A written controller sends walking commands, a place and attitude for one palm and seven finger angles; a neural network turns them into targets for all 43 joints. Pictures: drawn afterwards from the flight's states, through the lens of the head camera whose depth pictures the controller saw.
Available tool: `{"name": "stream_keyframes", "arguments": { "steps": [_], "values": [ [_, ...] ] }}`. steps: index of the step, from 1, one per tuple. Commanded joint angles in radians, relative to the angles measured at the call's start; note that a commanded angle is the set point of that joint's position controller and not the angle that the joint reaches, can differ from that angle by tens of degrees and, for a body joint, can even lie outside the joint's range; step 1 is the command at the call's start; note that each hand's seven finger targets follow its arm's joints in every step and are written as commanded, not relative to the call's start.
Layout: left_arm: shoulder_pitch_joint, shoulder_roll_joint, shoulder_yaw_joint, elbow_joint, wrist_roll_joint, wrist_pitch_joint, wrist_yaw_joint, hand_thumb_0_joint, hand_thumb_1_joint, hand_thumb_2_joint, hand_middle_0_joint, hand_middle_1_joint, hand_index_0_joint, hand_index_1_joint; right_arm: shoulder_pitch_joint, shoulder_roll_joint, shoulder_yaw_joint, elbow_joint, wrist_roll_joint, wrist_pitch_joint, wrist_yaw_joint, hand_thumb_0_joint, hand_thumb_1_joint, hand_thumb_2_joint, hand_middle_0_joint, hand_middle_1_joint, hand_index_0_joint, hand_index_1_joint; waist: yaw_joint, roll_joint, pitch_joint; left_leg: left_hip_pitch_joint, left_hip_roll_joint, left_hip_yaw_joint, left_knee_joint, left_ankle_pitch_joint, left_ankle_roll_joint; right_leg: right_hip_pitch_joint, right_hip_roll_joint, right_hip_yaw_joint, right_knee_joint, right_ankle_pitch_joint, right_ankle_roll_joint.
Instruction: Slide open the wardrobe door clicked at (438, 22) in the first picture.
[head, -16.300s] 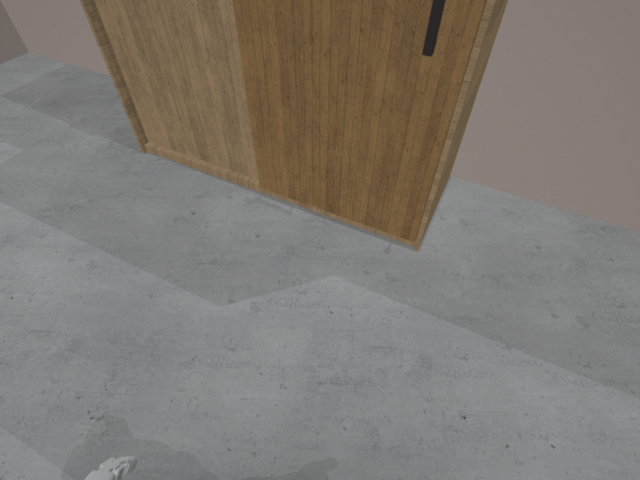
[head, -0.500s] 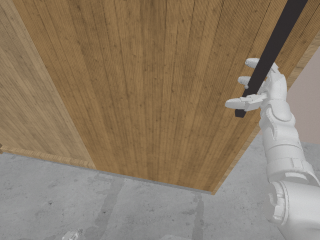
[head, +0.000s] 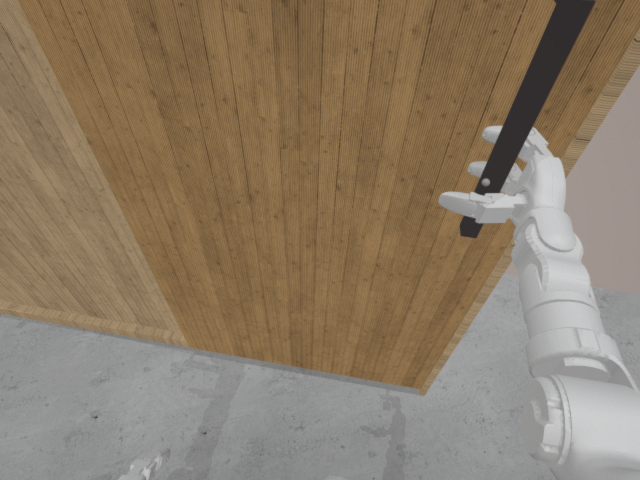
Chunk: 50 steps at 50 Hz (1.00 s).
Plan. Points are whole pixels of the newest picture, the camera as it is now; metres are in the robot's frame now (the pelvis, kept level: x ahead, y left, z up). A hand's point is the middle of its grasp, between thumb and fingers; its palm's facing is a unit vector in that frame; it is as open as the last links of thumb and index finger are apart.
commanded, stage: grip the handle and tug to test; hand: right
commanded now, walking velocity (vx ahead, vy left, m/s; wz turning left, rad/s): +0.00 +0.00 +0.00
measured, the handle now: (506, 133) +0.51 -0.18 +0.21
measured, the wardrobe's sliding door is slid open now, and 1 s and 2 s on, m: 0.00 0.00 0.02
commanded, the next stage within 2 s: tug the door sideways, standing still in 1.16 s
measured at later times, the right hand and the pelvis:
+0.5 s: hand (484, 181) +0.45 -0.15 +0.17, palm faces +0.07 +1.00 +0.02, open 5.9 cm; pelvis +0.00 -0.01 +0.00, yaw +0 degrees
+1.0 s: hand (483, 181) +0.45 -0.15 +0.17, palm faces +0.09 +1.00 +0.01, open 5.8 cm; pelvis +0.00 +0.00 +0.00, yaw +0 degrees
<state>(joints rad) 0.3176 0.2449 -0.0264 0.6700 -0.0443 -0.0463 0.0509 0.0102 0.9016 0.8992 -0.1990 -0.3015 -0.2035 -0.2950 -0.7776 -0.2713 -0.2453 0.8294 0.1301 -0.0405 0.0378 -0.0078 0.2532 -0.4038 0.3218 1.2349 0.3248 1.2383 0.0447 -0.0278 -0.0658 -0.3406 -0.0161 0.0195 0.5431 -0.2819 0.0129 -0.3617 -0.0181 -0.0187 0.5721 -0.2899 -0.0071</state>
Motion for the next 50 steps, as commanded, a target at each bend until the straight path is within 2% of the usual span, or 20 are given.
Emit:
{"name": "stream_keyframes", "arguments": {
  "steps": [1, 5, 7, 12, 14, 15, 17, 18, 20, 24, 25, 26, 28, 31, 35, 38, 44, 45, 48, 50],
  "values": [
    [0.0, 0.131, 0.049, -0.108, 0.003, -0.041, 0.014, 0.0, 0.9, 0.9, -0.2, -0.3, -0.2, -0.3, -0.507, -0.183, -0.005, -0.24, 0.007, -0.084, 0.007, 0.0, -0.153, -0.58, 0.37, 1.293, 0.37, 1.293, 0.018, 0.029, -0.297, 0.089, -0.003, 0.0, -0.054, 0.328, 0.007, 0.147, 0.014, 0.011, -0.043, 0.253, -0.032],
    [0.008, 0.137, 0.051, -0.102, 0.003, -0.044, 0.013, 0.0, 0.9, 0.9, -0.2, -0.3, -0.2, -0.3, -0.533, -0.174, 0.001, -0.214, 0.013, -0.083, 0.012, 0.0, -0.34, -0.66, 0.39, 1.32, 0.39, 1.32, 0.021, 0.032, -0.289, 0.062, -0.005, 0.007, -0.057, 0.281, 0.01, 0.152, 0.011, 0.023, -0.043, 0.229, -0.028],
    [0.006, 0.139, 0.051, -0.101, 0.001, -0.043, 0.017, 0.0, 0.9, 0.9, -0.2, -0.3, -0.2, -0.3, -0.531, -0.209, -0.029, -0.208, 0.017, -0.081, 0.013, 0.0, -0.433, -0.7, 0.4, 1.333, 0.4, 1.333, 0.015, 0.016, -0.308, 0.071, -0.004, 0.002, -0.053, 0.293, 0.01, 0.151, 0.013, 0.019, -0.04, 0.236, -0.027],
    [0.009, 0.134, 0.053, -0.1, 0.003, -0.052, 0.009, 0.0, 0.9, 0.9, -0.2, -0.3, -0.2, -0.3, -0.546, -0.155, 0.014, -0.228, 0.012, -0.101, 0.007, 0.0, -0.667, -0.8, 0.425, 1.367, 0.425, 1.367, 0.02, 0.0, -0.316, 0.05, -0.008, 0.01, -0.045, 0.29, 0.012, 0.176, 0.01, 0.027, -0.038, 0.256, -0.023],
    [0.013, 0.137, 0.052, -0.094, 0.004, -0.052, 0.009, 0.0, 0.9, 0.9, -0.2, -0.3, -0.2, -0.3, -0.532, -0.179, -0.009, -0.2, 0.013, -0.096, 0.004, 0.0, -0.76, -0.84, 0.435, 1.38, 0.435, 1.38, 0.016, 0.008, -0.301, 0.048, -0.008, 0.01, -0.048, 0.275, 0.012, 0.158, 0.009, 0.025, -0.04, 0.238, -0.022],
    [0.022, 0.143, 0.054, -0.091, 0.007, -0.051, 0.01, 0.0, 0.9, 0.9, -0.2, -0.3, -0.2, -0.3, -0.535, -0.199, -0.021, -0.2, 0.01, -0.099, 0.0, 0.0, -0.807, -0.86, 0.44, 1.387, 0.44, 1.387, 0.019, 0.05, -0.306, 0.062, -0.009, 0.01, -0.051, 0.276, 0.01, 0.151, 0.008, 0.029, -0.04, 0.239, -0.026],
    [0.017, 0.141, 0.054, -0.098, 0.005, -0.05, 0.009, 0.0, 0.9, 0.9, -0.2, -0.3, -0.2, -0.3, -0.531, -0.205, -0.023, -0.223, 0.003, -0.102, 0.001, 0.0, -0.9, -0.9, 0.45, 1.4, 0.45, 1.4, 0.011, 0.021, -0.326, 0.073, -0.008, 0.009, -0.042, 0.296, 0.013, 0.155, 0.009, 0.026, -0.042, 0.255, -0.024],
    [0.012, 0.135, 0.053, -0.101, 0.003, -0.051, 0.008, 0.0, 0.9, 0.9, -0.2, -0.3, -0.2, -0.3, -0.526, -0.171, 0.003, -0.221, 0.003, -0.098, 0.004, 0.0, -0.9, -0.9, 0.45, 1.4, 0.45, 1.4, 0.012, -0.011, -0.313, 0.061, -0.008, 0.007, -0.044, 0.298, 0.014, 0.161, 0.01, 0.021, -0.04, 0.259, -0.023],
    [0.024, 0.144, 0.058, -0.095, 0.007, -0.049, 0.009, 0.0, 0.9, 0.9, -0.2, -0.3, -0.2, -0.3, -0.495, -0.223, -0.048, -0.203, 0.006, -0.098, -0.001, 0.0, -0.9, -0.9, 0.45, 1.4, 0.45, 1.4, 0.005, 0.054, -0.311, 0.08, -0.01, 0.01, -0.047, 0.296, 0.012, 0.145, 0.007, 0.025, -0.04, 0.258, -0.027],
    [0.011, 0.136, 0.055, -0.105, 0.005, -0.05, 0.009, 0.0, 0.9, 0.9, -0.2, -0.3, -0.2, -0.3, -0.5, -0.203, -0.033, -0.246, 0.006, -0.092, -0.001, 0.0, -0.9, -0.9, 0.45, 1.4, 0.45, 1.4, 0.002, 0.006, -0.31, 0.077, -0.009, 0.007, -0.047, 0.299, 0.012, 0.15, 0.008, 0.017, -0.045, 0.256, -0.024],
    [0.017, 0.141, 0.056, -0.101, 0.007, -0.046, 0.01, 0.0, 0.9, 0.9, -0.2, -0.3, -0.2, -0.3, -0.476, -0.238, -0.062, -0.235, 0.001, -0.091, -0.009, 0.0, -0.9, -0.9, 0.45, 1.4, 0.45, 1.4, -0.004, 0.024, -0.305, 0.088, -0.009, 0.007, -0.049, 0.294, 0.012, 0.139, 0.007, 0.017, -0.044, 0.255, -0.025],
    [0.009, 0.135, 0.052, -0.102, 0.005, -0.045, 0.008, 0.0, 0.9, 0.9, -0.2, -0.3, -0.2, -0.3, -0.493, -0.196, -0.021, -0.238, 0.0, -0.087, -0.007, 0.0, -0.9, -0.9, 0.45, 1.4, 0.45, 1.4, 0.011, 0.017, -0.29, 0.077, -0.008, 0.008, -0.051, 0.295, 0.01, 0.14, 0.007, 0.016, -0.049, 0.248, -0.025],
    [0.01, 0.136, 0.054, -0.104, 0.004, -0.047, 0.009, 0.0, 0.9, 0.9, -0.2, -0.3, -0.2, -0.3, -0.489, -0.2, -0.029, -0.248, 0.002, -0.084, -0.01, 0.0, -0.9, -0.9, 0.45, 1.4, 0.45, 1.4, 0.002, 0.008, -0.304, 0.077, -0.009, 0.007, -0.051, 0.287, 0.012, 0.148, 0.007, 0.018, -0.05, 0.244, -0.023],
    [0.011, 0.136, 0.054, -0.1, 0.004, -0.046, 0.011, 0.0, 0.9, 0.9, -0.2, -0.3, -0.2, -0.3, -0.511, -0.174, -0.006, -0.221, 0.002, -0.076, -0.011, 0.0, -0.9, -0.9, 0.45, 1.4, 0.45, 1.4, 0.018, 0.029, -0.273, 0.057, -0.009, 0.01, -0.058, 0.266, 0.009, 0.138, 0.005, 0.021, -0.054, 0.224, -0.024],
    [0.024, 0.142, 0.054, -0.091, 0.007, -0.042, 0.015, 0.0, 0.9, 0.9, -0.2, -0.3, -0.2, -0.3, -0.531, -0.214, -0.035, -0.189, 0.0, -0.077, -0.012, 0.0, -0.9, -0.9, 0.45, 1.4, 0.45, 1.4, 0.02, 0.061, -0.282, 0.07, -0.007, 0.007, -0.063, 0.261, 0.008, 0.129, 0.008, 0.022, -0.051, 0.214, -0.028],
    [0.02, 0.136, 0.051, -0.086, 0.004, -0.044, 0.016, 0.0, 0.9, 0.9, -0.2, -0.3, -0.2, -0.3, -0.574, -0.183, -0.003, -0.159, -0.001, -0.081, -0.008, 0.0, -0.9, -0.9, 0.45, 1.4, 0.45, 1.4, 0.032, 0.022, -0.256, 0.031, -0.005, 0.003, -0.068, 0.221, 0.006, 0.124, 0.011, 0.022, -0.051, 0.171, -0.027],
    [0.013, 0.133, 0.054, -0.101, 0.004, -0.053, 0.007, 0.0, 0.9, 0.9, -0.2, -0.3, -0.2, -0.3, -0.513, -0.15, 0.011, -0.201, 0.011, -0.097, 0.0, 0.0, -0.9, -0.9, 0.45, 1.4, 0.45, 1.4, 0.012, 0.015, -0.313, 0.064, -0.006, 0.005, -0.052, 0.277, 0.011, 0.148, 0.014, 0.018, -0.041, 0.222, -0.026],
    [0.017, 0.138, 0.057, -0.104, 0.004, -0.05, 0.006, 0.0, 0.9, 0.9, -0.2, -0.3, -0.2, -0.3, -0.469, -0.173, -0.014, -0.198, 0.013, -0.097, -0.001, 0.0, -0.9, -0.9, 0.45, 1.4, 0.45, 1.4, 0.003, 0.053, -0.32, 0.082, -0.007, 0.007, -0.051, 0.284, 0.01, 0.141, 0.011, 0.019, -0.039, 0.229, -0.028],
    [0.004, 0.135, 0.053, -0.114, 0.0, -0.049, 0.005, 0.0, 0.9, 0.9, -0.2, -0.3, -0.2, -0.3, -0.459, -0.152, 0.007, -0.229, 0.017, -0.084, 0.004, 0.0, -0.9, -0.9, 0.45, 1.4, 0.45, 1.4, 0.005, 0.046, -0.295, 0.081, -0.008, 0.008, -0.051, 0.293, 0.009, 0.135, 0.011, 0.016, -0.047, 0.228, -0.028],
    [-0.001, 0.138, 0.058, -0.124, 0.001, -0.045, 0.006, 0.0, 0.9, 0.9, -0.2, -0.3, -0.2, -0.3, -0.388, -0.181, -0.025, -0.262, 0.017, -0.076, 0.004, 0.0, -0.9, -0.9, 0.45, 1.4, 0.45, 1.4, -0.018, 0.037, -0.328, 0.116, -0.007, 0.005, -0.048, 0.322, 0.012, 0.146, 0.01, 0.01, -0.044, 0.262, -0.029]
  ]
}}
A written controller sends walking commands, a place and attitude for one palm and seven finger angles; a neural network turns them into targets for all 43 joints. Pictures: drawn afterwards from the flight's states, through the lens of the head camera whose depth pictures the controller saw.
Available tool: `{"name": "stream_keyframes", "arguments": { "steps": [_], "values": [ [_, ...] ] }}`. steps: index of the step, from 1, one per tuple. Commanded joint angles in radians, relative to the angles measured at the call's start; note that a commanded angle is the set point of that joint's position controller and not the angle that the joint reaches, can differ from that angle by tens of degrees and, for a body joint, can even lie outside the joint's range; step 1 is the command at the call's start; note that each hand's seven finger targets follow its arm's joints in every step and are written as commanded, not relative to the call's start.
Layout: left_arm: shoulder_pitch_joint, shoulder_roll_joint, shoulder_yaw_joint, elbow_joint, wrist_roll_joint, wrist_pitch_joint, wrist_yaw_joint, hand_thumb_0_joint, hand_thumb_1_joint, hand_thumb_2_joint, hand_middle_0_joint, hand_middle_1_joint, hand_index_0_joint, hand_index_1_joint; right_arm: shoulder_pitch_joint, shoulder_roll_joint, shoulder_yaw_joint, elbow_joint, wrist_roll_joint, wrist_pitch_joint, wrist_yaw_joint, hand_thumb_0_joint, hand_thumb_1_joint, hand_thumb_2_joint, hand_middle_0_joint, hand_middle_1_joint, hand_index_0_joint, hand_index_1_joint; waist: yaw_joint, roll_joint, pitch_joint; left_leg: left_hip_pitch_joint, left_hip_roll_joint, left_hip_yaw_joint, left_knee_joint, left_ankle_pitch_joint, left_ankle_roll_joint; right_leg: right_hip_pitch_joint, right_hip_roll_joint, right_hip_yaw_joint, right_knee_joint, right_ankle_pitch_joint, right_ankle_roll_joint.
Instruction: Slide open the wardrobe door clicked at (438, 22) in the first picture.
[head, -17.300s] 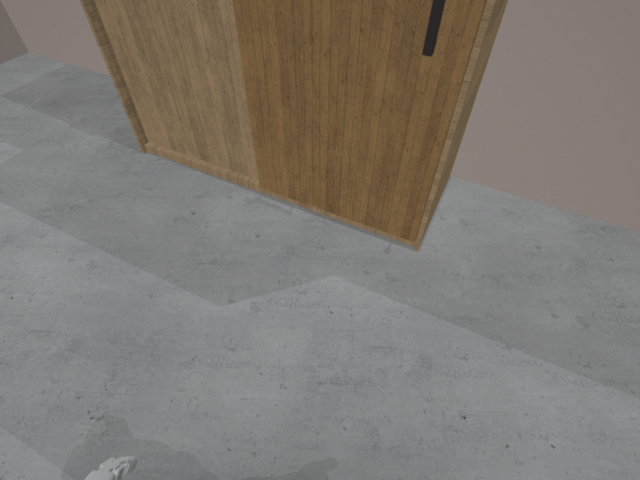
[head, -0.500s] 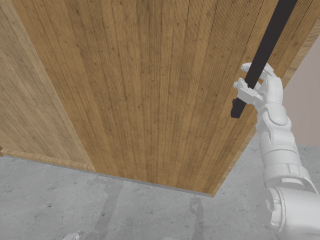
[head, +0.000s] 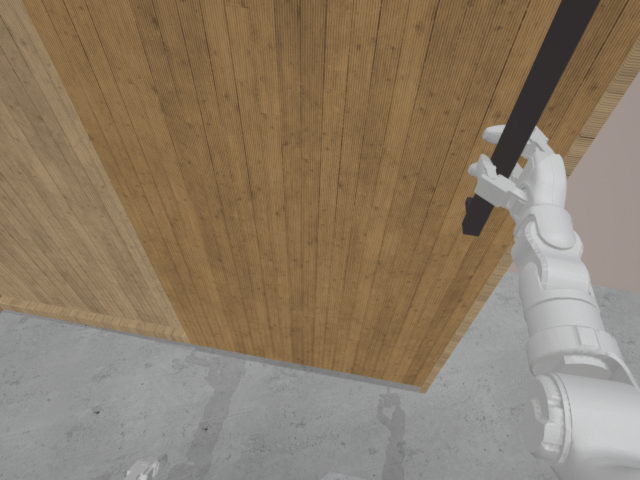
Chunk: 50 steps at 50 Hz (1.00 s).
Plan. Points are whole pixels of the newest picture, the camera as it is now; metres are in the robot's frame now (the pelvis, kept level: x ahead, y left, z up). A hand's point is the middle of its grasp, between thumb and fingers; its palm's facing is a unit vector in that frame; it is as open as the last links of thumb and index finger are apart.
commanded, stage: grip the handle and tug to test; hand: right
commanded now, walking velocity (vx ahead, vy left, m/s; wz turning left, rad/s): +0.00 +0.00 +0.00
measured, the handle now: (509, 130) +0.51 -0.18 +0.21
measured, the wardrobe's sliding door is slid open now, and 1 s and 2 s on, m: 0.00 0.02 0.09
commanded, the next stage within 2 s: tug the door sideways, standing still in 0.16 s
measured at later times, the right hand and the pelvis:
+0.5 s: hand (485, 177) +0.45 -0.15 +0.17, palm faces +0.12 +0.99 +0.01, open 5.7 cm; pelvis +0.03 +0.00 +0.00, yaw -2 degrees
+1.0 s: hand (466, 177) +0.45 -0.13 +0.17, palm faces +0.14 +0.99 -0.03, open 5.9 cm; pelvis +0.01 -0.01 +0.00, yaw -4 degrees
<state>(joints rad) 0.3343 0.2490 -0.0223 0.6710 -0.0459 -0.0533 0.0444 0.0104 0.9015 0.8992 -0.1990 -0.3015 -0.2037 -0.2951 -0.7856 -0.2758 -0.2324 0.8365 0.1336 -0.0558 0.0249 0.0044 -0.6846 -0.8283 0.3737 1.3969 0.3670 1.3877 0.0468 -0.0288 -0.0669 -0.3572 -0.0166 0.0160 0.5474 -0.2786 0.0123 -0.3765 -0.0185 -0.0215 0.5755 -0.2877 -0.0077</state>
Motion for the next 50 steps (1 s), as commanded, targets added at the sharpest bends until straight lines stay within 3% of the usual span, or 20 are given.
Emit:
{"name": "stream_keyframes", "arguments": {
  "steps": [1, 5, 7, 10, 11, 13, 14, 16, 17, 18, 20, 22, 25, 32, 39, 50],
  "values": [
    [-0.03, 0.128, 0.048, -0.132, 0.0, -0.037, 0.011, 0.0, 0.9, 0.9, -0.2, -0.3, -0.2, -0.3, -0.359, -0.142, -0.012, -0.277, 0.021, -0.051, 0.023, 0.0, -0.9, -0.9, 0.45, 1.4, 0.45, 1.4, -0.018, 0.034, -0.304, 0.13, -0.007, 0.009, -0.055, 0.324, 0.011, 0.153, 0.012, 0.009, -0.052, 0.254, -0.029],
    [-0.042, 0.131, 0.053, -0.148, -0.001, -0.029, 0.013, 0.0, 0.9, 0.9, -0.2, -0.3, -0.2, -0.3, -0.282, -0.177, -0.049, -0.375, 0.024, -0.026, 0.025, 0.0, -0.9, -0.9, 0.45, 1.4, 0.45, 1.4, -0.043, 0.044, -0.336, 0.185, -0.006, 0.012, -0.05, 0.379, 0.014, 0.169, 0.01, 0.003, -0.053, 0.31, -0.028],
    [-0.059, 0.122, 0.053, -0.161, -0.003, -0.03, 0.01, 0.0, 0.9, 0.9, -0.2, -0.3, -0.2, -0.3, -0.23, -0.125, -0.02, -0.44, 0.034, -0.006, 0.03, 0.0, -0.9, -0.9, 0.45, 1.4, 0.45, 1.4, -0.048, 0.01, -0.333, 0.185, -0.006, 0.013, -0.046, 0.431, 0.013, 0.195, 0.009, -0.005, -0.052, 0.361, -0.027],
    [-0.063, 0.129, 0.055, -0.165, -0.001, -0.019, 0.012, 0.0, 0.9, 0.9, -0.2, -0.3, -0.2, -0.3, -0.17, -0.173, -0.06, -0.486, 0.034, 0.026, 0.024, 0.0, -0.9, -0.9, 0.45, 1.4, 0.45, 1.4, -0.059, 0.058, -0.332, 0.229, -0.004, 0.015, -0.048, 0.475, 0.012, 0.186, 0.006, -0.009, -0.055, 0.397, -0.028],
    [-0.07, 0.125, 0.054, -0.168, -0.002, -0.018, 0.013, 0.0, 0.9, 0.9, -0.2, -0.3, -0.2, -0.3, -0.156, -0.157, -0.054, -0.496, 0.036, 0.039, 0.025, 0.0, -0.9, -0.9, 0.45, 1.4, 0.45, 1.4, -0.054, 0.062, -0.316, 0.225, -0.004, 0.013, -0.05, 0.503, 0.009, 0.191, 0.006, -0.012, -0.058, 0.413, -0.031],
    [-0.079, 0.121, 0.055, -0.179, -0.001, -0.015, 0.012, 0.0, 0.9, 0.9, -0.2, -0.3, -0.2, -0.3, -0.117, -0.154, -0.06, -0.56, 0.04, 0.06, 0.026, 0.0, -0.9, -0.9, 0.45, 1.4, 0.45, 1.4, -0.068, 0.033, -0.341, 0.247, -0.003, 0.013, -0.044, 0.545, 0.01, 0.211, 0.008, -0.017, -0.057, 0.459, -0.028],
    [-0.076, 0.124, 0.052, -0.166, -0.003, -0.007, 0.018, 0.0, 0.9, 0.9, -0.2, -0.3, -0.2, -0.3, -0.172, -0.178, -0.061, -0.548, 0.032, 0.073, 0.023, 0.0, -0.9, -0.9, 0.45, 1.4, 0.45, 1.4, -0.049, 0.02, -0.32, 0.229, -0.002, 0.014, -0.049, 0.539, 0.01, 0.213, 0.006, -0.015, -0.056, 0.458, -0.025],
    [-0.068, 0.119, 0.054, -0.154, -0.002, -0.001, 0.022, 0.0, 0.9, 0.9, -0.2, -0.3, -0.2, -0.3, -0.279, -0.1, 0.013, -0.543, 0.03, 0.098, 0.013, 0.0, -0.9, -0.9, 0.45, 1.4, 0.45, 1.4, -0.005, 0.039, -0.276, 0.178, -0.005, 0.018, -0.063, 0.523, 0.003, 0.225, 0.003, -0.007, -0.051, 0.448, -0.028],
    [-0.067, 0.116, 0.056, -0.147, -0.001, 0.001, 0.024, 0.0, 0.9, 0.9, -0.2, -0.3, -0.2, -0.3, -0.293, -0.085, 0.018, -0.526, 0.029, 0.109, 0.003, 0.0, -0.9, -0.9, 0.45, 1.4, 0.45, 1.4, -0.006, 0.021, -0.278, 0.161, -0.005, 0.018, -0.064, 0.504, 0.004, 0.235, 0.004, -0.003, -0.047, 0.445, -0.026],
    [-0.063, 0.113, 0.052, -0.135, -0.001, 0.002, 0.025, 0.0, 0.9, 0.9, -0.2, -0.3, -0.2, -0.3, -0.353, -0.042, 0.067, -0.505, 0.021, 0.12, -0.005, 0.0, -0.9, -0.9, 0.45, 1.4, 0.45, 1.4, 0.019, 0.009, -0.255, 0.125, -0.006, 0.022, -0.069, 0.482, 0.004, 0.246, 0.005, 0.004, -0.044, 0.438, -0.024],
    [-0.051, 0.11, 0.056, -0.121, 0.005, 0.0, 0.024, 0.0, 0.9, 0.9, -0.2, -0.3, -0.2, -0.3, -0.411, -0.001, 0.1, -0.493, 0.012, 0.126, -0.023, 0.0, -0.9, -0.9, 0.45, 1.4, 0.45, 1.4, 0.03, 0.008, -0.27, 0.101, -0.006, 0.024, -0.069, 0.464, 0.005, 0.266, 0.005, 0.012, -0.031, 0.443, -0.024],
    [-0.05, 0.106, 0.057, -0.111, 0.008, 0.0, 0.022, 0.0, 0.9, 0.9, -0.2, -0.3, -0.2, -0.3, -0.423, 0.039, 0.133, -0.475, 0.003, 0.124, -0.033, 0.0, -0.9, -0.9, 0.45, 1.4, 0.45, 1.4, 0.033, -0.014, -0.307, 0.085, -0.005, 0.028, -0.059, 0.457, 0.007, 0.292, 0.009, 0.022, -0.026, 0.459, -0.019],
    [-0.039, 0.105, 0.058, -0.098, 0.016, -0.007, 0.016, 0.0, 0.9, 0.9, -0.2, -0.3, -0.2, -0.3, -0.481, 0.092, 0.179, -0.469, 0.001, 0.1, -0.041, 0.0, -0.9, -0.9, 0.45, 1.4, 0.45, 1.4, 0.042, 0.0, -0.345, 0.071, -0.006, 0.033, -0.048, 0.461, 0.009, 0.323, 0.009, 0.036, -0.011, 0.496, -0.016],
    [-0.055, 0.1, 0.051, -0.084, 0.013, -0.03, 0.006, 0.0, 0.9, 0.9, -0.2, -0.3, -0.2, -0.3, -0.546, 0.205, 0.273, -0.37, 0.005, 0.05, -0.041, 0.0, -0.9, -0.9, 0.45, 1.4, 0.45, 1.4, 0.059, 0.029, -0.299, 0.002, -0.008, 0.042, -0.047, 0.336, 0.011, 0.306, 0.008, 0.063, -0.016, 0.374, -0.011],
    [-0.037, 0.093, 0.05, -0.051, 0.018, -0.067, -0.007, 0.0, 0.9, 0.9, -0.2, -0.3, -0.2, -0.3, -0.654, 0.297, 0.35, -0.344, -0.001, 0.007, -0.067, 0.0, -0.9, -0.9, 0.45, 1.4, 0.45, 1.4, 0.078, -0.019, -0.314, -0.066, -0.01, 0.05, -0.027, 0.28, 0.015, 0.343, 0.001, 0.093, -0.004, 0.367, 0.003],
    [-0.013, 0.103, 0.051, -0.017, 0.024, -0.11, -0.018, 0.0, 0.9, 0.9, -0.2, -0.3, -0.2, -0.3, -0.684, 0.329, 0.363, -0.251, 0.001, -0.024, -0.102, 0.0, -0.9, -0.9, 0.45, 1.4, 0.45, 1.4, 0.072, 0.028, -0.308, -0.078, -0.012, 0.054, -0.015, 0.221, 0.015, 0.295, 0.003, 0.104, -0.015, 0.285, 0.01]
  ]
}}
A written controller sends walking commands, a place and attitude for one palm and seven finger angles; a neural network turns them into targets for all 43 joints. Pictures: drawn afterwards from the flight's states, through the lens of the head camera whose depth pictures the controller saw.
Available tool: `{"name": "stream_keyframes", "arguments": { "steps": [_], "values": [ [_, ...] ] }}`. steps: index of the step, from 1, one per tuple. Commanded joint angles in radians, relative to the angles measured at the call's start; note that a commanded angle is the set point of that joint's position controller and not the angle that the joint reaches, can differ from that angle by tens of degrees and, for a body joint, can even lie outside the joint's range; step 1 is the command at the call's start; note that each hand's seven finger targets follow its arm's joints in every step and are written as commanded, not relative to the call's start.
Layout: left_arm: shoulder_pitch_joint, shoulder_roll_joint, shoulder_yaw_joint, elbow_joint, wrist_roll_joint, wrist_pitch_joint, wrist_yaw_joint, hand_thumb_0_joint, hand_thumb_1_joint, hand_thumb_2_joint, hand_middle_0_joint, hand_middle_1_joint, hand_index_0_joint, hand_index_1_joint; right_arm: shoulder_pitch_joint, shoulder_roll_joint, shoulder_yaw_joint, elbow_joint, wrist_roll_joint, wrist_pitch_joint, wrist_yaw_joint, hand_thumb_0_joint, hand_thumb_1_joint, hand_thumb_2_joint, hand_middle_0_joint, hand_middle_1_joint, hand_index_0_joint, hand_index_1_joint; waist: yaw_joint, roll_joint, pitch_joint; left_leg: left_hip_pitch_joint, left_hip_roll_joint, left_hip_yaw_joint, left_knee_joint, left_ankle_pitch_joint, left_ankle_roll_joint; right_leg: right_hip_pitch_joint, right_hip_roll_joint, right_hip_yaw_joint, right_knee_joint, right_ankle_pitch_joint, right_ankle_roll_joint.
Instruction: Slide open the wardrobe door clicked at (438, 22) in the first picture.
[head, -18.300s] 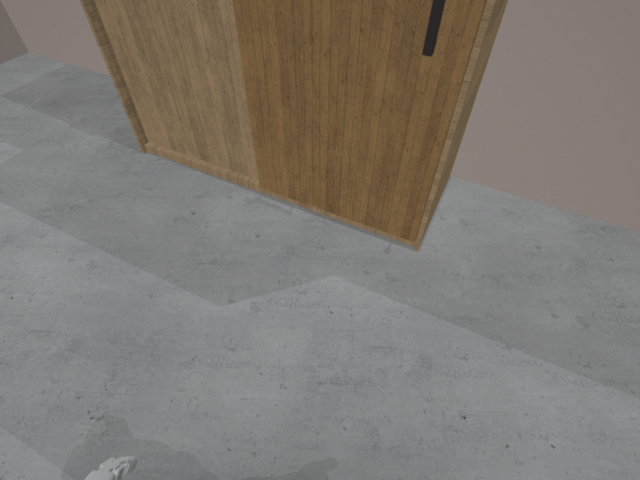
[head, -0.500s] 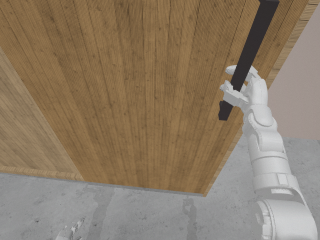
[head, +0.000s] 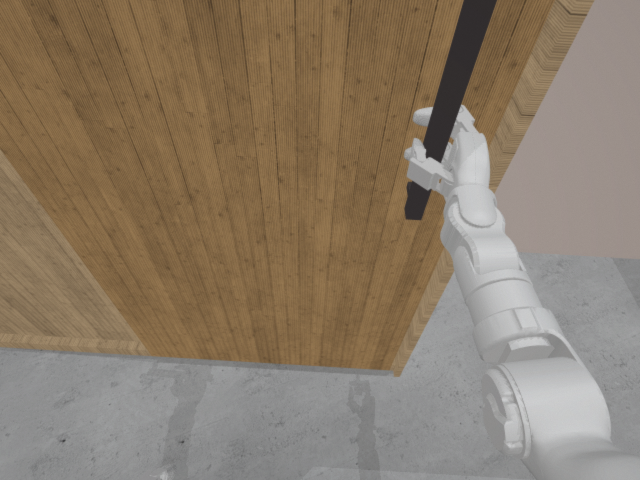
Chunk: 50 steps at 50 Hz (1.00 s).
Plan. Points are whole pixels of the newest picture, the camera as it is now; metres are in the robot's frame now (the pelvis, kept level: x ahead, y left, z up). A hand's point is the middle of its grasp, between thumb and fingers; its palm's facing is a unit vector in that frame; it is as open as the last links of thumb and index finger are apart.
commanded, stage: tug the door sideways, standing still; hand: right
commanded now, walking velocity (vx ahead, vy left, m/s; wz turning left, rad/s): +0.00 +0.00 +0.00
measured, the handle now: (438, 113) +0.51 -0.12 +0.21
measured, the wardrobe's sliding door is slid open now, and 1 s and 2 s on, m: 0.02 0.09 0.41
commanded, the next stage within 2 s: step sideways, sliding the door along in 0.04 s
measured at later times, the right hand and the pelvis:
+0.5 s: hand (382, 164) +0.46 -0.05 +0.16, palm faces +0.04 +0.99 -0.13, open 6.1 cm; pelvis +0.01 +0.05 -0.01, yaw +2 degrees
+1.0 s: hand (351, 160) +0.47 -0.01 +0.16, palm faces +0.23 +0.97 -0.09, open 6.1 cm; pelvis +0.04 +0.19 -0.01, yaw -1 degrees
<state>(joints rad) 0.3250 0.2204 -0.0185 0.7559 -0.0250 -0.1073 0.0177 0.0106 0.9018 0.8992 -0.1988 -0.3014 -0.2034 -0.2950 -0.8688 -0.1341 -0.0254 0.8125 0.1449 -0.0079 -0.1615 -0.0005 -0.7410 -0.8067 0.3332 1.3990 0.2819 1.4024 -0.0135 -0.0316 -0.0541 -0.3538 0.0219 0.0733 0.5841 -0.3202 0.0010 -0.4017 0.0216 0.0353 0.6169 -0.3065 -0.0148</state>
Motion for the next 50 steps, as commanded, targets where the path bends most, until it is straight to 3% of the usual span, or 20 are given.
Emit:
{"name": "stream_keyframes", "arguments": {
  "steps": [1, 7, 8, 9, 11, 14, 16, 20, 22, 23, 26, 31, 33, 34, 35, 36, 39, 44, 47, 50],
  "values": [
    [-0.005, 0.127, 0.046, -0.1, 0.003, -0.06, 0.008, 0.0, 0.9, 0.9, -0.2, -0.3, -0.2, -0.3, -0.618, 0.197, 0.164, -0.234, -0.012, -0.076, 0.081, 0.0, -0.9, -0.9, 0.45, 1.4, 0.45, 1.4, 0.138, 0.022, -0.324, -0.082, -0.05, -0.003, -0.049, 0.259, 0.027, 0.323, -0.038, 0.047, -0.059, 0.301, 0.02],
    [0.004, 0.127, 0.047, -0.089, 0.008, -0.076, 0.006, 0.0, 0.9, 0.9, -0.2, -0.3, -0.2, -0.3, -0.698, 0.173, 0.138, -0.235, -0.017, -0.1, 0.049, 0.0, -0.9, -0.9, 0.45, 1.4, 0.45, 1.4, 0.142, 0.021, -0.346, -0.084, -0.05, -0.01, -0.05, 0.261, 0.025, 0.32, -0.033, 0.04, -0.052, 0.289, 0.019],
    [-0.016, 0.186, 0.06, -0.083, -0.004, -0.041, 0.046, 0.0, 0.9, 0.9, -0.2, -0.3, -0.2, -0.3, -0.604, -0.347, -0.154, -0.194, -0.087, -0.146, 0.039, 0.0, -0.9, -0.9, 0.45, 1.4, 0.45, 1.4, 0.055, 0.038, -0.308, 0.008, 0.006, -0.051, -0.067, 0.158, -0.002, 0.212, -0.107, 0.038, -0.082, 0.225, -0.043],
    [-0.032, 0.154, 0.048, -0.091, -0.007, -0.022, 0.056, 0.0, 0.9, 0.9, -0.2, -0.3, -0.2, -0.3, -0.565, -0.198, -0.036, -0.178, -0.082, -0.164, 0.058, 0.0, -0.9, -0.9, 0.45, 1.4, 0.45, 1.4, 0.075, 0.069, -0.281, 0.06, 0.011, -0.045, -0.071, 0.166, -0.009, 0.198, -0.101, 0.018, -0.104, 0.182, -0.047],
    [-0.073, 0.148, 0.049, -0.123, -0.013, -0.019, 0.075, 0.0, 0.9, 0.9, -0.2, -0.3, -0.2, -0.3, -0.543, -0.15, -0.001, -0.229, -0.063, -0.193, 0.084, 0.0, -0.9, -0.9, 0.45, 1.4, 0.45, 1.4, 0.077, -0.018, -0.274, 0.051, 0.002, -0.03, 0.0, 0.096, -0.003, 0.238, -0.157, 0.07, -0.143, 0.105, -0.062],
    [-0.112, 0.144, 0.05, -0.142, -0.004, -0.003, 0.096, 0.0, 0.9, 0.9, -0.2, -0.3, -0.2, -0.3, -0.525, -0.135, 0.013, -0.252, -0.041, -0.196, 0.097, 0.0, -0.9, -0.9, 0.45, 1.4, 0.45, 1.4, 0.071, -0.126, -0.21, -0.068, -0.036, -0.045, 0.2, -0.065, 0.01, 0.294, -0.319, 0.308, -0.229, -0.023, -0.161],
    [-0.119, 0.14, 0.047, -0.145, 0.002, 0.013, 0.099, 0.0, 0.9, 0.9, -0.2, -0.3, -0.2, -0.3, -0.521, -0.161, 0.0, -0.277, -0.036, -0.188, 0.098, 0.0, -0.9, -0.9, 0.45, 1.4, 0.45, 1.4, 0.065, -0.083, -0.182, -0.101, -0.035, -0.065, 0.219, -0.153, 0.018, 0.329, -0.363, 0.363, -0.214, 0.076, -0.197],
    [-0.132, 0.157, 0.055, -0.154, -0.009, 0.033, 0.096, 0.0, 0.9, 0.9, -0.2, -0.3, -0.2, -0.3, -0.451, -0.213, -0.036, -0.296, -0.059, -0.169, 0.1, 0.0, -0.9, -0.9, 0.45, 1.4, 0.45, 1.4, 0.047, -0.01, -0.208, 0.216, 0.021, -0.102, -0.074, 0.154, 0.05, 0.159, -0.215, 0.063, 0.034, 0.275, -0.092],
    [-0.132, 0.124, 0.057, -0.157, -0.015, 0.037, 0.096, 0.0, 0.9, 0.9, -0.2, -0.3, -0.2, -0.3, -0.411, -0.25, -0.067, -0.304, -0.07, -0.162, 0.095, 0.0, -0.9, -0.9, 0.45, 1.4, 0.45, 1.4, 0.031, 0.273, -0.2, 0.333, 0.201, -0.348, -0.203, 0.352, 0.141, -0.021, -0.062, -0.084, 0.291, 0.018, -0.005],
    [-0.174, 0.124, 0.059, -0.165, -0.014, 0.031, 0.095, 0.0, 0.9, 0.9, -0.2, -0.3, -0.2, -0.3, -0.414, -0.244, -0.078, -0.304, -0.071, -0.159, 0.097, 0.0, -0.9, -0.9, 0.45, 1.4, 0.45, 1.4, 0.006, 0.338, -0.14, 0.385, 0.253, -0.431, -0.215, 0.591, 0.175, -0.154, -0.022, -0.059, 0.436, -0.192, 0.004],
    [-0.167, 0.101, 0.056, -0.152, 0.006, 0.014, 0.095, 0.0, 0.9, 0.9, -0.2, -0.3, -0.2, -0.3, -0.44, -0.207, -0.06, -0.397, -0.087, -0.18, 0.104, 0.0, -0.9, -0.9, 0.45, 1.4, 0.45, 1.4, 0.006, 0.187, -0.162, 0.493, 0.25, -0.288, -0.084, 0.927, 0.199, -0.172, -0.053, -0.059, 0.429, -0.207, 0.013],
    [-0.178, 0.092, 0.054, -0.185, 0.024, 0.026, 0.11, 0.0, 0.9, 0.9, -0.2, -0.3, -0.2, -0.3, -0.41, -0.175, -0.034, -0.529, -0.09, -0.219, 0.104, 0.0, -0.9, -0.9, 0.45, 1.4, 0.45, 1.4, 0.004, 0.193, -0.238, 0.442, 0.164, -0.153, -0.03, 0.896, 0.122, 0.047, -0.061, -0.181, 0.038, 0.017, 0.023],
    [-0.14, 0.112, 0.069, -0.172, 0.017, 0.026, 0.109, 0.0, 0.9, 0.9, -0.2, -0.3, -0.2, -0.3, -0.416, -0.148, 0.004, -0.586, -0.08, -0.237, 0.099, 0.0, -0.9, -0.9, 0.45, 1.4, 0.45, 1.4, 0.064, 0.115, -0.33, 0.147, 0.111, -0.078, 0.205, 0.776, 0.005, 0.479, -0.17, -0.096, -0.213, 0.34, -0.046],
    [-0.147, 0.163, 0.089, -0.189, 0.013, 0.023, 0.091, 0.0, 0.9, 0.9, -0.2, -0.3, -0.2, -0.3, -0.411, -0.099, 0.036, -0.633, -0.06, -0.246, 0.106, 0.0, -0.9, -0.9, 0.45, 1.4, 0.45, 1.4, 0.073, -0.148, -0.391, -0.18, -0.013, -0.074, 0.492, 0.249, -0.069, 0.73, -0.457, 0.266, -0.182, 0.772, -0.197],
    [-0.203, 0.134, 0.077, -0.207, 0.001, 0.034, 0.059, 0.0, 0.9, 0.9, -0.2, -0.3, -0.2, -0.3, -0.459, -0.021, 0.087, -0.657, -0.038, -0.251, 0.117, 0.0, -0.9, -0.9, 0.45, 1.4, 0.45, 1.4, 0.063, -0.227, -0.408, -0.275, -0.021, -0.2, 0.726, -0.241, -0.029, 0.797, -0.627, 0.444, -0.144, 0.903, -0.279],
    [-0.217, 0.121, 0.086, -0.187, -0.006, 0.034, 0.044, 0.0, 0.9, 0.9, -0.2, -0.3, -0.2, -0.3, -0.434, -0.098, 0.013, -0.611, -0.053, -0.232, 0.109, 0.0, -0.9, -0.9, 0.45, 1.4, 0.45, 1.4, 0.056, -0.062, -0.323, -0.363, -0.004, -0.237, 0.777, -0.215, 0.021, 0.76, -0.634, 0.407, -0.136, 0.854, -0.267],
    [-0.232, 0.132, 0.094, -0.163, -0.003, 0.035, 0.047, 0.0, 0.9, 0.9, -0.2, -0.3, -0.2, -0.3, -0.492, -0.112, 0.041, -0.726, -0.074, -0.225, 0.121, 0.0, -0.9, -0.9, 0.45, 1.4, 0.45, 1.4, 0.045, -0.073, -0.22, -0.4, 0.083, -0.196, 0.62, -0.147, 0.0, 0.601, -0.566, 0.239, -0.134, 0.613, -0.214],
    [-0.216, 0.139, 0.091, -0.2, -0.028, 0.005, 0.048, 0.0, 0.9, 0.9, -0.2, -0.3, -0.2, -0.3, -0.479, 0.008, 0.155, -0.733, -0.069, -0.198, 0.137, 0.0, -0.9, -0.9, 0.45, 1.4, 0.45, 1.4, 0.062, -0.277, -0.222, -0.042, 0.042, 0.031, 0.287, -0.008, -0.032, 0.347, -0.386, -0.088, -0.16, 0.439, -0.111],
    [-0.232, 0.13, 0.079, -0.218, -0.035, -0.025, 0.047, 0.0, 0.9, 0.9, -0.2, -0.3, -0.2, -0.3, -0.456, 0.075, 0.224, -0.758, -0.06, -0.202, 0.14, 0.0, -0.9, -0.9, 0.45, 1.4, 0.45, 1.4, 0.06, -0.31, -0.228, 0.067, -0.007, 0.094, 0.16, 0.03, -0.041, 0.332, -0.351, -0.11, -0.085, 0.509, -0.075],
    [-0.235, 0.116, 0.071, -0.213, -0.045, -0.046, 0.045, 0.0, 0.9, 0.9, -0.2, -0.3, -0.2, -0.3, -0.397, -0.006, 0.178, -0.779, -0.065, -0.198, 0.12, 0.0, -0.9, -0.9, 0.45, 1.4, 0.45, 1.4, 0.044, -0.221, -0.258, 0.183, -0.009, 0.086, -0.079, 0.241, -0.035, 0.347, -0.275, -0.116, 0.098, 0.456, -0.015]
  ]
}}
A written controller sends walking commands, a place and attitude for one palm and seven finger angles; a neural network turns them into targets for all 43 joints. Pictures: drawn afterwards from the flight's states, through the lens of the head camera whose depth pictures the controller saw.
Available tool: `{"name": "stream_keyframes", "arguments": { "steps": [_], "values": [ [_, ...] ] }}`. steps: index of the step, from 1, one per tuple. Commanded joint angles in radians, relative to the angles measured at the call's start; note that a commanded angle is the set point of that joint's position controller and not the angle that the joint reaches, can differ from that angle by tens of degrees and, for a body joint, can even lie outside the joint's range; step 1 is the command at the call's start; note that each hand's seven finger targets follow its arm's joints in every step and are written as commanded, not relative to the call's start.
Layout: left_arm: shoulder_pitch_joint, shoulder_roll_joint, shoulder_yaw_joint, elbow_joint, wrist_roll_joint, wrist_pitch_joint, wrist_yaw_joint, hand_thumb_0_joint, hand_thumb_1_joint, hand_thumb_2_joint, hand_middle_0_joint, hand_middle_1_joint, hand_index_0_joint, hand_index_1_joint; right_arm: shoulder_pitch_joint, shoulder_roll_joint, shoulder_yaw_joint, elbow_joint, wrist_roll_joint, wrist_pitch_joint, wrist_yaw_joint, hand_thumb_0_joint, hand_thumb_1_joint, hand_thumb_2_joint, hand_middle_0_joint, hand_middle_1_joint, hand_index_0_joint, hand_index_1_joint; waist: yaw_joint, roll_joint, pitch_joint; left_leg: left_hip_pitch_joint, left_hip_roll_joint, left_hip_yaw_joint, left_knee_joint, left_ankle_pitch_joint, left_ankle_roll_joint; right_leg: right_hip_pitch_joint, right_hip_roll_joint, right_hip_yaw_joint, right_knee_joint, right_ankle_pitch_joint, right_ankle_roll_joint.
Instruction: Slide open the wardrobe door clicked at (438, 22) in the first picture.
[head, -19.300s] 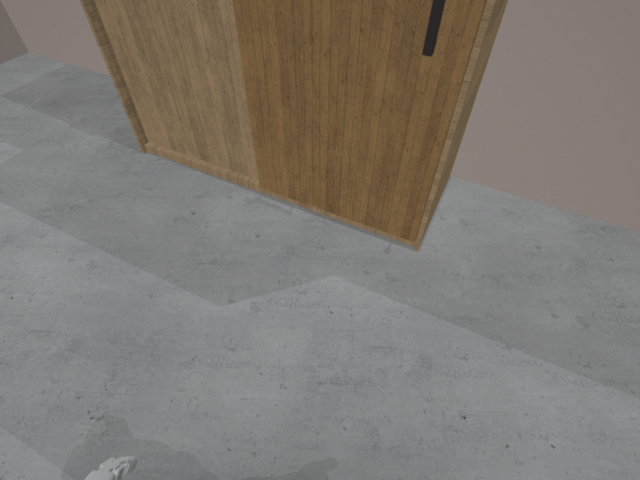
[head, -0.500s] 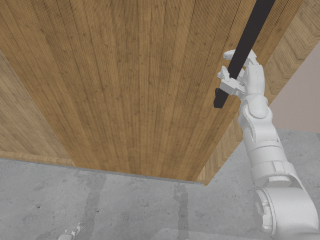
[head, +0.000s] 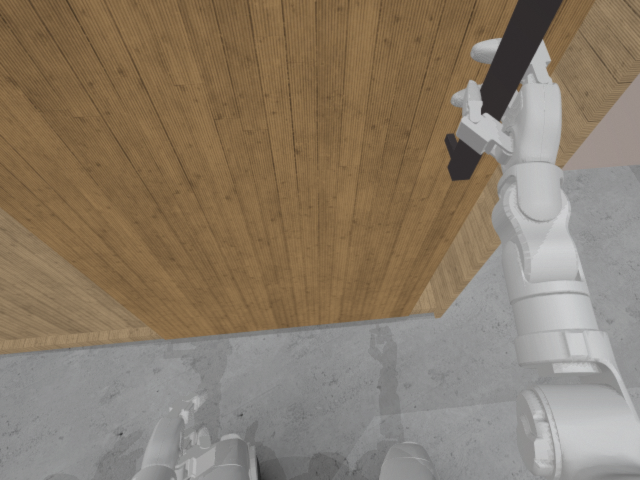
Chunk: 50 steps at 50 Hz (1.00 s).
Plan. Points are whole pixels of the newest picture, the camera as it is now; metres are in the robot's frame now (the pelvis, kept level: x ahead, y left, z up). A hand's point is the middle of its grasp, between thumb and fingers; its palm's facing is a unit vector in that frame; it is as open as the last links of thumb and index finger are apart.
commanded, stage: step sideways, sliding the door along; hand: right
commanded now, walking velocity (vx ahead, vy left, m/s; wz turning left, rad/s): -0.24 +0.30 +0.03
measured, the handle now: (501, 50) +0.48 -0.22 +0.22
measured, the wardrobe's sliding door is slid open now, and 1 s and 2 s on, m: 0.09 0.41 0.58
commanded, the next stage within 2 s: stop walking and hold the door there in 1.82 s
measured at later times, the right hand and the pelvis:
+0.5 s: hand (362, 123) +0.44 -0.08 +0.17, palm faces +0.47 +0.88 -0.10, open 6.7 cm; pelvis +0.08 +0.18 +0.00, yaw -6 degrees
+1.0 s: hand (161, 144) +0.43 +0.13 +0.17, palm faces +0.36 +0.93 -0.08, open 7.0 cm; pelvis +0.13 +0.32 +0.00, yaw -4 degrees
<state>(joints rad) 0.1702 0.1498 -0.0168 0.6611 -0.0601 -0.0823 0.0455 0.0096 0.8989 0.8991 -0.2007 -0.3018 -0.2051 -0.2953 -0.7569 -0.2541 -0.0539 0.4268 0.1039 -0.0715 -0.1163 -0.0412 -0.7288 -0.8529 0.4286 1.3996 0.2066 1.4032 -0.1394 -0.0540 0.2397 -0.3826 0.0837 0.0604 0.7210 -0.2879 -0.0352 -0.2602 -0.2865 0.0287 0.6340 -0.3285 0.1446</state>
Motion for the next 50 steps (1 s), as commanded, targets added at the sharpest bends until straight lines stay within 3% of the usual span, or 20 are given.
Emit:
{"name": "stream_keyframes", "arguments": {
  "steps": [1, 3, 4, 6, 7, 8, 10, 20, 23, 25, 26, 27, 29, 31, 33, 34, 40, 46, 48, 50],
  "values": [
    [-0.07, 0.15, 0.055, -0.116, -0.016, -0.07, 0.018, 0.0, 0.9, 0.9, -0.2, -0.3, -0.2, -0.3, -0.491, 0.074, 0.197, -0.418, -0.035, -0.135, 0.065, 0.0, -0.9, -0.9, 0.45, 1.4, 0.45, 1.4, 0.169, -0.017, -0.565, 0.292, 0.042, -0.002, -0.274, 0.522, 0.04, 0.107, 0.109, -0.123, 0.2, 0.361, -0.176],
    [-0.097, 0.139, 0.067, -0.116, -0.006, -0.058, 0.038, 0.0, 0.9, 0.9, -0.2, -0.3, -0.2, -0.3, -0.364, -0.032, 0.111, -0.437, -0.042, -0.118, 0.054, 0.0, -0.9, -0.9, 0.45, 1.4, 0.45, 1.4, 0.128, 0.478, -0.611, 0.501, 0.22, -0.208, -0.173, 1.069, 0.164, -0.206, 0.238, -0.084, 0.459, -0.291, -0.1],
    [-0.108, 0.13, 0.062, -0.117, -0.002, -0.061, 0.051, 0.0, 0.9, 0.9, -0.2, -0.3, -0.2, -0.3, -0.358, 0.0, 0.131, -0.509, -0.043, -0.12, 0.054, 0.0, -0.9, -0.9, 0.45, 1.4, 0.45, 1.4, 0.127, 0.469, -0.609, 0.507, 0.24, -0.183, -0.135, 1.133, 0.183, -0.216, 0.229, -0.053, 0.48, -0.338, -0.117],
    [-0.091, 0.125, 0.042, -0.091, 0.0, -0.08, 0.058, 0.0, 0.9, 0.9, -0.2, -0.3, -0.2, -0.3, -0.369, 0.081, 0.184, -0.605, -0.029, -0.125, 0.042, 0.0, -0.9, -0.9, 0.45, 1.4, 0.45, 1.4, 0.194, 0.241, -0.579, 0.46, 0.169, -0.066, 0.014, 1.131, 0.139, -0.083, 0.184, -0.073, 0.013, -0.077, -0.129],
    [-0.064, 0.157, 0.066, -0.091, 0.002, -0.08, 0.06, 0.0, 0.9, 0.9, -0.2, -0.3, -0.2, -0.3, -0.352, 0.084, 0.187, -0.64, -0.019, -0.134, 0.042, 0.0, -0.9, -0.9, 0.45, 1.4, 0.45, 1.4, 0.211, 0.158, -0.624, 0.236, 0.096, 0.011, 0.152, 0.889, 0.061, 0.23, 0.075, -0.029, -0.174, 0.499, -0.162],
    [-0.063, 0.212, 0.11, -0.119, 0.021, -0.077, 0.044, 0.0, 0.9, 0.9, -0.2, -0.3, -0.2, -0.3, -0.343, 0.126, 0.208, -0.692, -0.005, -0.142, 0.058, 0.0, -0.9, -0.9, 0.45, 1.4, 0.45, 1.4, 0.204, -0.078, -0.677, -0.168, -0.044, 0.021, 0.308, 0.136, -0.009, 0.623, -0.175, 0.231, -0.132, 1.259, -0.288],
    [-0.093, 0.203, 0.121, -0.153, 0.02, -0.075, -0.025, 0.0, 0.9, 0.9, -0.2, -0.3, -0.2, -0.3, -0.387, 0.157, 0.207, -0.696, -0.026, -0.161, 0.075, 0.0, -0.9, -0.9, 0.45, 1.4, 0.45, 1.4, 0.193, -0.207, -0.646, -0.295, -0.054, -0.085, 0.356, -0.358, 0.024, 0.698, -0.224, 0.182, -0.051, 1.411, -0.345],
    [-0.13, 0.167, 0.074, -0.212, 0.0, -0.129, -0.025, 0.0, 0.9, 0.9, -0.2, -0.3, -0.2, -0.3, -0.129, 0.042, 0.134, -0.708, -0.041, -0.153, 0.064, 0.0, -0.9, -0.9, 0.45, 1.4, 0.45, 1.4, 0.157, -0.223, -0.5, 0.187, -0.087, 0.034, -0.214, 0.268, 0.009, 0.355, -0.047, -0.159, 0.064, 0.787, -0.185],
    [-0.15, 0.139, 0.088, -0.227, 0.009, -0.118, -0.009, 0.0, 0.9, 0.9, -0.2, -0.3, -0.2, -0.3, 0.02, -0.088, 0.038, -0.754, -0.044, -0.151, 0.06, 0.0, -0.9, -0.9, 0.45, 1.4, 0.45, 1.4, 0.097, 0.43, -0.546, 0.371, 0.184, -0.334, -0.224, 1.356, 0.102, -0.074, 0.278, -0.091, 0.538, -0.409, -0.09],
    [-0.154, 0.096, 0.04, -0.177, 0.013, -0.136, -0.007, 0.0, 0.9, 0.9, -0.2, -0.3, -0.2, -0.3, 0.047, -0.016, 0.074, -0.899, -0.041, -0.164, 0.044, 0.0, -0.9, -0.9, 0.45, 1.4, 0.45, 1.4, 0.126, 0.182, -0.565, 0.56, 0.24, -0.356, -0.17, 1.389, 0.192, -0.213, 0.234, 0.02, 0.426, -0.4, -0.104],
    [-0.15, 0.079, 0.024, -0.173, 0.011, -0.136, -0.011, 0.0, 0.9, 0.9, -0.2, -0.3, -0.2, -0.3, 0.062, -0.001, 0.077, -0.939, -0.043, -0.187, 0.026, 0.0, -0.9, -0.9, 0.45, 1.4, 0.45, 1.4, 0.131, 0.196, -0.583, 0.656, 0.241, -0.337, -0.141, 1.444, 0.213, -0.245, 0.228, 0.016, 0.332, -0.386, -0.098],
    [-0.142, 0.07, 0.009, -0.174, 0.022, -0.138, -0.023, 0.0, 0.9, 0.9, -0.2, -0.3, -0.2, -0.3, 0.053, -0.001, 0.078, -0.986, -0.044, -0.209, 0.033, 0.0, -0.9, -0.9, 0.45, 1.4, 0.45, 1.4, 0.139, 0.155, -0.534, 0.535, 0.147, -0.174, -0.171, 1.297, 0.127, -0.121, 0.232, -0.03, 0.157, -0.228, -0.096],
    [-0.122, 0.125, 0.064, -0.19, 0.026, -0.094, -0.014, 0.0, 0.9, 0.9, -0.2, -0.3, -0.2, -0.3, 0.056, 0.013, 0.108, -1.002, -0.05, -0.222, 0.025, 0.0, -0.9, -0.9, 0.45, 1.4, 0.45, 1.4, 0.146, 0.313, -0.647, 0.555, 0.154, -0.239, -0.068, 1.377, 0.165, 0.019, 0.179, -0.072, 0.038, 0.0, -0.096],
    [-0.12, 0.145, 0.076, -0.212, 0.025, -0.066, -0.024, 0.0, 0.9, 0.9, -0.2, -0.3, -0.2, -0.3, 0.089, 0.078, 0.184, -0.995, -0.047, -0.24, 0.037, 0.0, -0.9, -0.9, 0.45, 1.4, 0.45, 1.4, 0.162, 0.225, -0.686, 0.388, 0.113, -0.216, -0.015, 1.168, 0.132, 0.249, 0.057, -0.013, -0.114, 0.296, -0.15],
    [-0.131, 0.178, 0.1, -0.233, 0.032, -0.078, -0.047, 0.0, 0.9, 0.9, -0.2, -0.3, -0.2, -0.3, 0.098, 0.124, 0.23, -1.029, -0.052, -0.248, 0.061, 0.0, -0.9, -0.9, 0.45, 1.4, 0.45, 1.4, 0.145, -0.163, -0.691, -0.175, -0.072, -0.107, 0.181, -0.095, 0.014, 0.76, -0.261, 0.132, -0.146, 1.517, -0.306],
    [-0.155, 0.175, 0.092, -0.249, 0.048, -0.091, -0.072, 0.0, 0.9, 0.9, -0.2, -0.3, -0.2, -0.3, 0.038, 0.151, 0.232, -1.027, -0.087, -0.241, 0.059, 0.0, -0.9, -0.9, 0.45, 1.4, 0.45, 1.4, 0.126, -0.231, -0.605, -0.265, -0.108, -0.122, 0.221, -0.308, 0.029, 0.767, -0.272, 0.04, -0.138, 1.586, -0.302],
    [-0.119, 0.164, 0.07, -0.274, 0.056, -0.127, -0.065, 0.0, 0.9, 0.9, -0.2, -0.3, -0.2, -0.3, 0.111, 0.177, 0.292, -0.985, -0.115, -0.199, 0.069, 0.0, -0.9, -0.9, 0.45, 1.4, 0.45, 1.4, 0.159, -0.205, -0.498, -0.173, -0.093, 0.02, 0.111, -0.025, 0.001, 0.632, -0.115, -0.168, -0.142, 1.163, -0.205],
    [-0.162, 0.135, 0.049, -0.274, 0.032, -0.142, -0.059, 0.0, 0.9, 0.9, -0.2, -0.3, -0.2, -0.3, 0.217, 0.144, 0.271, -1.039, -0.09, -0.196, 0.063, 0.0, -0.9, -0.9, 0.45, 1.4, 0.45, 1.4, 0.149, -0.236, -0.431, 0.116, -0.11, 0.079, -0.154, 0.214, -0.006, 0.374, -0.075, -0.219, 0.013, 0.914, -0.228],
    [-0.182, 0.105, 0.032, -0.271, 0.021, -0.139, -0.057, 0.0, 0.9, 0.9, -0.2, -0.3, -0.2, -0.3, 0.242, 0.104, 0.254, -1.069, -0.09, -0.203, 0.064, 0.0, -0.9, -0.9, 0.45, 1.4, 0.45, 1.4, 0.137, -0.02, -0.431, 0.238, -0.042, 0.034, -0.229, 0.619, -0.004, 0.209, 0.022, -0.212, 0.169, 0.501, -0.174],
    [-0.165, 0.106, 0.052, -0.26, 0.03, -0.12, -0.041, 0.0, 0.9, 0.9, -0.2, -0.3, -0.2, -0.3, 0.421, 0.057, 0.209, -1.041, -0.075, -0.17, 0.045, 0.0, -0.9, -0.9, 0.45, 1.4, 0.45, 1.4, 0.093, 0.361, -0.566, 0.342, 0.214, -0.387, -0.279, 1.233, 0.14, -0.045, 0.266, -0.104, 0.462, -0.408, -0.093]
  ]
}}
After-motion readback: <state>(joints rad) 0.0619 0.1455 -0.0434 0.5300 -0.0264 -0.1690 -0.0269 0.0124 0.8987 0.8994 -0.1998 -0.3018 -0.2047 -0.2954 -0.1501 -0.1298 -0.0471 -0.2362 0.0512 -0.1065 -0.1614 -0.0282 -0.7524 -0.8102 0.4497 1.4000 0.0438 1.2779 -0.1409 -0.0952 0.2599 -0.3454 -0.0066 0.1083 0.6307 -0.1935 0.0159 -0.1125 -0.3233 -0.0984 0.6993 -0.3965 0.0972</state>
